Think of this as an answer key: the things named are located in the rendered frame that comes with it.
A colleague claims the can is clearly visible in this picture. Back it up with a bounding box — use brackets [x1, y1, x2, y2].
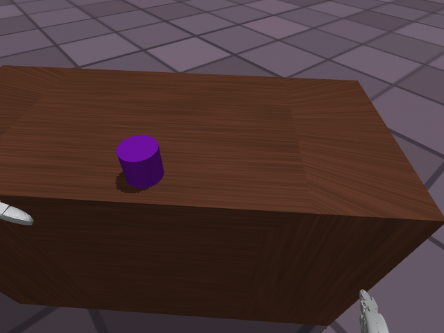
[117, 135, 164, 189]

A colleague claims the right robot hand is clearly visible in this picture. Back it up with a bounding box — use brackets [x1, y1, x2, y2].
[359, 289, 389, 333]

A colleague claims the left robot hand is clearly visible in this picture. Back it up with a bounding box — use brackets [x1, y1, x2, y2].
[0, 201, 33, 225]

